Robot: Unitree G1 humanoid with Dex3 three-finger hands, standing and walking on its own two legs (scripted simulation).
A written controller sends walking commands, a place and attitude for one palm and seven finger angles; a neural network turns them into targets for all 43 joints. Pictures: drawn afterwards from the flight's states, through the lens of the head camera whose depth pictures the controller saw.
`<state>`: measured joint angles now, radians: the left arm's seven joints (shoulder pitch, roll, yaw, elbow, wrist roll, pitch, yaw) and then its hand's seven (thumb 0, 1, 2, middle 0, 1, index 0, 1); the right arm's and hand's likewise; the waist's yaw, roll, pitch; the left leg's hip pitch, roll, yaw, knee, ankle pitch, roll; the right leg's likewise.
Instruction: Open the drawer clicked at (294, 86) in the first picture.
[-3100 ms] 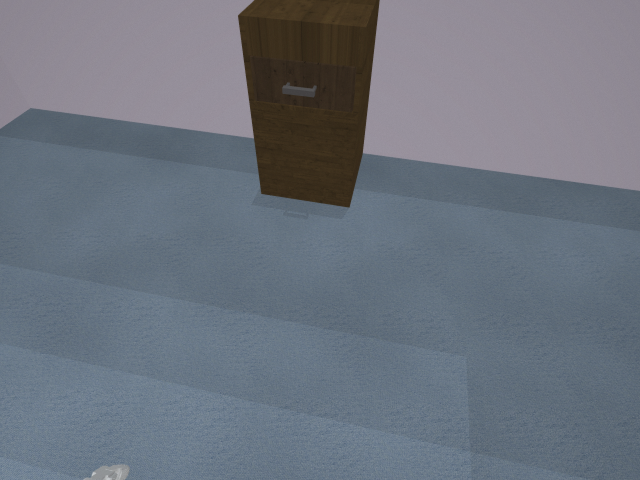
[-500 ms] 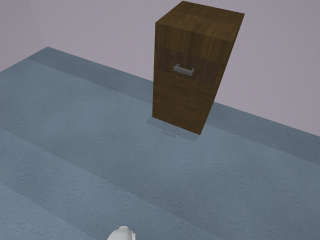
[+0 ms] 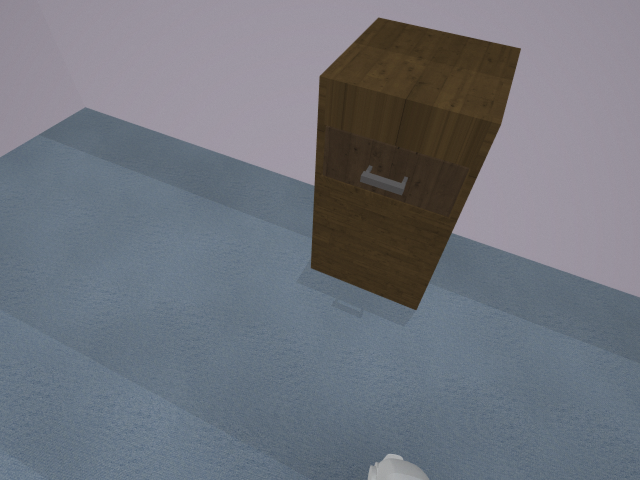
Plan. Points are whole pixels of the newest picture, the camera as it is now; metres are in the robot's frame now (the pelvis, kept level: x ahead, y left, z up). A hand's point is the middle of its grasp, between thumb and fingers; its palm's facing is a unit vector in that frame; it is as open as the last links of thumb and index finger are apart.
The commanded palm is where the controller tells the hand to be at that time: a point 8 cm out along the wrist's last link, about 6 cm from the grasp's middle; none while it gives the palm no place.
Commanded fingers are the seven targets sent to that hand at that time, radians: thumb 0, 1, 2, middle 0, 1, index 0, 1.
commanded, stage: turn to face it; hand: left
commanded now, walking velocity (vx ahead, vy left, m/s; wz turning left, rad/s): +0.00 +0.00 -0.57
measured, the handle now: (384, 178) +0.88 -0.13 -0.20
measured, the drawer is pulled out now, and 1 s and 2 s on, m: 0.00 0.00 0.00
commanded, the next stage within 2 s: take the last steps up to it in 0.58 s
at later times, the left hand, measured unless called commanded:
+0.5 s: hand (235, 441) +0.20 +0.14 -0.17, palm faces -0.17 -0.96 -0.21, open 7.4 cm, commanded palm none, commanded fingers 0.00 0.90 0.90 -0.20 -0.30 -0.20 -0.30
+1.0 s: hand (240, 413) +0.24 +0.14 -0.17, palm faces -0.38 -0.90 -0.19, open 7.4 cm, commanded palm none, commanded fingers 0.00 0.90 0.90 -0.20 -0.30 -0.20 -0.30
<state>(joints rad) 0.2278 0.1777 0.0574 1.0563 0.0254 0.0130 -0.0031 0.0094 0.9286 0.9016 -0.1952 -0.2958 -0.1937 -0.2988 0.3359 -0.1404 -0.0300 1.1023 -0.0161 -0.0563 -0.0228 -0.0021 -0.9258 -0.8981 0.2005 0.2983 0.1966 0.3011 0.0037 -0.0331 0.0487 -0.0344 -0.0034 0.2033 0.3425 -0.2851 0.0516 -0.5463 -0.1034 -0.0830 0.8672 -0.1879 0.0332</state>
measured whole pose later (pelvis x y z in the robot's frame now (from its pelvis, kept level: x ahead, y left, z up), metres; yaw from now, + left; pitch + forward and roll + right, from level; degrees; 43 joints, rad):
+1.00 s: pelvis +0.12 -0.02 +0.00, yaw -22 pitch +1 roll -1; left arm 0.22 0.20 0.06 1.04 0.02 0.04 -0.03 0.01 0.91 0.90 -0.19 -0.30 -0.19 -0.30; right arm 0.38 -0.17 -0.03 1.08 -0.03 -0.02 -0.02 0.01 -0.91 -0.90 0.20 0.30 0.20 0.30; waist -0.06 0.01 0.02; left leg -0.14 0.09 0.15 0.41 -0.28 -0.02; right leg -0.32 -0.05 -0.07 0.69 -0.41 0.02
